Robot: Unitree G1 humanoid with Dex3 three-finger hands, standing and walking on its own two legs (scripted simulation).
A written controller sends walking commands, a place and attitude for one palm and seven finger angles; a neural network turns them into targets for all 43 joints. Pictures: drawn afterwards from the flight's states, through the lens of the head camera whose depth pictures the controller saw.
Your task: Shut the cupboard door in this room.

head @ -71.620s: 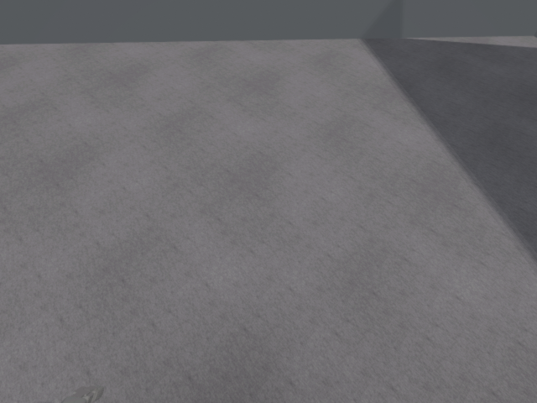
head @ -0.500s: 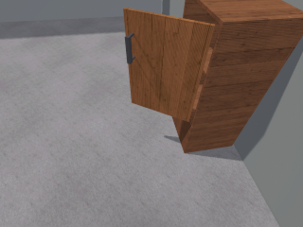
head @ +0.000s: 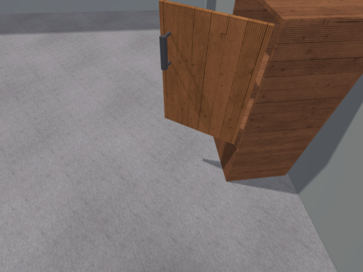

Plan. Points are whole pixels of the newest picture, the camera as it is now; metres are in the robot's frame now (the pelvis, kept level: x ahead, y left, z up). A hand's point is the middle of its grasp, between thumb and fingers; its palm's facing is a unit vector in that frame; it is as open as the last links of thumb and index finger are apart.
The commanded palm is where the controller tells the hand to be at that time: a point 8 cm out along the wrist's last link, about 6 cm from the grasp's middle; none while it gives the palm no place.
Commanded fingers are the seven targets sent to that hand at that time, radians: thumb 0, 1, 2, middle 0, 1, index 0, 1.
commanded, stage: walk to a spot facing it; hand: left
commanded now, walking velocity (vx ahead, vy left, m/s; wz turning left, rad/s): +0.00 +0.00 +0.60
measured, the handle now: (166, 51) +0.89 +0.10 +0.02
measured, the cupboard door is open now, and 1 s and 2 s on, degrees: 56 56 56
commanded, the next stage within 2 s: turn to face it in 1.86 s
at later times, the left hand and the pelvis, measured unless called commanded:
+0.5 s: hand out of the picture +0.06 +0.23 -0.15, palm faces +0.28 -0.92 -0.28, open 7.4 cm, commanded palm none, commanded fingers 0.00 0.90 0.90 -0.20 -0.30 -0.20 -0.30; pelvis -0.01 -0.01 +0.00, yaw +18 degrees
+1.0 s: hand out of the picture -0.12 +0.15 -0.19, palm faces +0.62 -0.73 -0.27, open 7.4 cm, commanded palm none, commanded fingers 0.00 0.90 0.90 -0.20 -0.30 -0.20 -0.30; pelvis +0.00 -0.03 -0.02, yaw +39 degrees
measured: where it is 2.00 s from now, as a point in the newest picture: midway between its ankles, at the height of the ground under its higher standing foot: outside the picture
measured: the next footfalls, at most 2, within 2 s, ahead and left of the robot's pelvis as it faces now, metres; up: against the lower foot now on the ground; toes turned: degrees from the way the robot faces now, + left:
right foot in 0.60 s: +0.07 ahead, -0.16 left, +0.00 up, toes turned +25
left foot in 0.96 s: -0.05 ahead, +0.09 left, +0.00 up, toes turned +41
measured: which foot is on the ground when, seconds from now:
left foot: down 0.00-0.60, up 0.62-0.94, down 0.96-1.00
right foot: down 0.00-0.16, up 0.18-0.58, down 0.60-0.96, up 0.98-1.00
